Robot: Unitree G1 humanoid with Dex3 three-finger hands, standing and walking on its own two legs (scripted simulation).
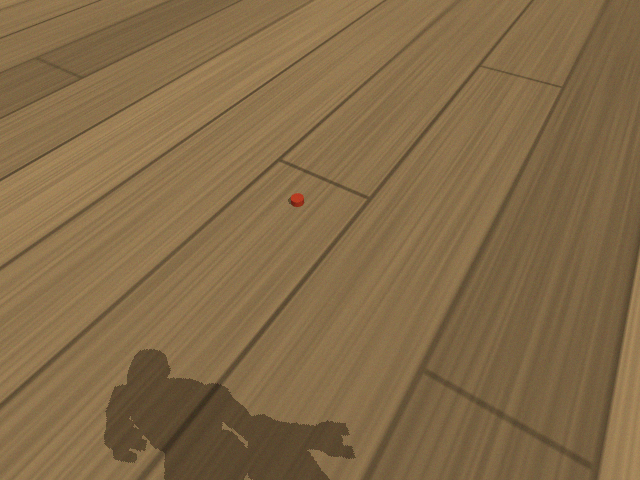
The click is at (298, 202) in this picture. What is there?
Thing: low tin
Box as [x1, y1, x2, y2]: [291, 193, 303, 206]
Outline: 295,193 291,196 291,203 294,206 299,206 303,203 303,196 299,193
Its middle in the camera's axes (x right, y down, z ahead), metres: -0.11 -0.16 +1.76
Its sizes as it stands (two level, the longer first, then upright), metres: 0.059 0.059 0.029
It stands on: the floor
